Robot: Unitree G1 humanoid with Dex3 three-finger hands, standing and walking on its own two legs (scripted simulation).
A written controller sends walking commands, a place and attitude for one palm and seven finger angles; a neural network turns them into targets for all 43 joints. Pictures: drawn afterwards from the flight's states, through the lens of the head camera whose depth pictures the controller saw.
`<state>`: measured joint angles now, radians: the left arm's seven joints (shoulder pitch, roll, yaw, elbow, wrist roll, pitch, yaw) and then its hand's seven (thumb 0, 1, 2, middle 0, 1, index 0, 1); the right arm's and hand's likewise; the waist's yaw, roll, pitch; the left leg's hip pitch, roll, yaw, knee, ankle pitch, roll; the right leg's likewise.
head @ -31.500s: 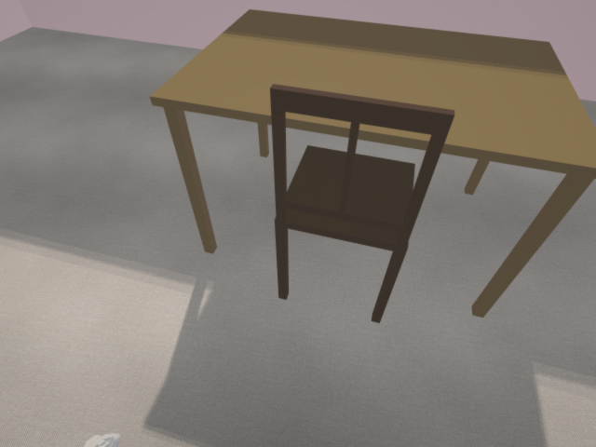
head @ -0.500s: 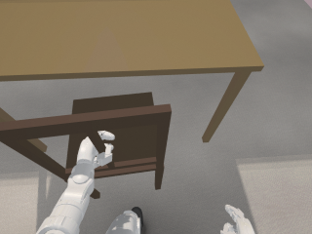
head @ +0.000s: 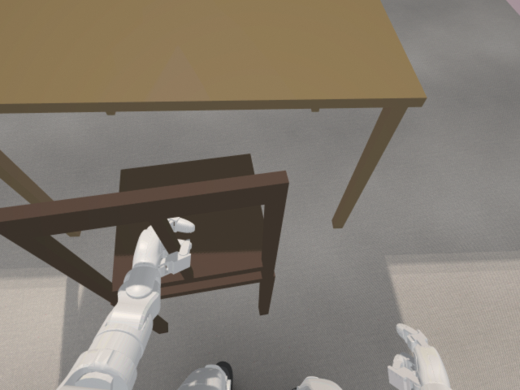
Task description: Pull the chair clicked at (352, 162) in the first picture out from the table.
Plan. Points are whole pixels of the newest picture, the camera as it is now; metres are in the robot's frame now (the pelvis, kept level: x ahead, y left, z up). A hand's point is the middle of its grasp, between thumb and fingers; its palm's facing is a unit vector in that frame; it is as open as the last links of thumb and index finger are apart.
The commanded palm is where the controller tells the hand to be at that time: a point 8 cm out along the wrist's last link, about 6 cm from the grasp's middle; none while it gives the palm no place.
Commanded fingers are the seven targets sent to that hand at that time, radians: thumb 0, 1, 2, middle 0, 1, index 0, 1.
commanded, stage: step backward, pulling the chair out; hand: left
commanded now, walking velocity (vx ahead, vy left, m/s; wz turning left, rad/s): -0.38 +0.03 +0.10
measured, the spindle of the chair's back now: (175, 250) +0.34 +0.17 -0.09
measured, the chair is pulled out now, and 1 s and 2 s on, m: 0.24 0.48 0.67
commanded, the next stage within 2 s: stop walking, hand still on the chair in 1.26 s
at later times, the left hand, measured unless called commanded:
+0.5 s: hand (177, 328) +0.21 +0.14 -0.07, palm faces +0.03 -0.98 -0.18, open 5.2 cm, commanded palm +0.18 +0.19 -0.07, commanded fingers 0.00 0.90 0.90 -0.50 -1.45 -0.50 -1.45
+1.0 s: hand out of the picture +0.08 +0.14 -0.07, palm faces +0.06 -0.99 -0.14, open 5.0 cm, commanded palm +0.06 +0.19 -0.07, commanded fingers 0.00 0.90 0.90 -0.50 -1.45 -0.50 -1.45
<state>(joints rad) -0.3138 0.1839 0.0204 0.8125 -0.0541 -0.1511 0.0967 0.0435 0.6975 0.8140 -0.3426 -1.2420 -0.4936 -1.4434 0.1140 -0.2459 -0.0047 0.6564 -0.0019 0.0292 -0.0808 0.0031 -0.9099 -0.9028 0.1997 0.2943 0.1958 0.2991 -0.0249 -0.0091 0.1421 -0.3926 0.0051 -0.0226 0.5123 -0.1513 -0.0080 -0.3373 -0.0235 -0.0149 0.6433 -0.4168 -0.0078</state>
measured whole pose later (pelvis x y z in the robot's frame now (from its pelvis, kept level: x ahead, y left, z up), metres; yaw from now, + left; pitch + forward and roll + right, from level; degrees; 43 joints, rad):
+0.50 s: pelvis -0.10 +0.00 -0.01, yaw +3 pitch +1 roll +0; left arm -0.28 0.15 -0.04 0.75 -0.04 -0.14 0.09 0.03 0.69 0.84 -0.35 -1.30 -0.49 -1.44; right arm 0.14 -0.21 0.00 0.69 0.00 0.03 -0.09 0.00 -0.91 -0.90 0.20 0.29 0.20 0.30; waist -0.02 0.00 0.15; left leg -0.36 0.04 -0.04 0.59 -0.25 -0.06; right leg -0.40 -0.04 -0.03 0.62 -0.25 0.00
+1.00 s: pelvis -0.21 +0.00 +0.00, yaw +3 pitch +2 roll -1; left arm -0.26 0.13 -0.05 0.76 -0.06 -0.19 0.08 0.03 0.74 0.82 -0.36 -1.28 -0.49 -1.44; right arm 0.19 -0.18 0.00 0.72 -0.01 0.00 -0.07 0.00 -0.91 -0.90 0.20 0.29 0.20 0.30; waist 0.01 0.04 0.16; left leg -0.34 0.07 0.02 0.55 -0.24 -0.03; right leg -0.36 0.01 -0.04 0.71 -0.40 0.00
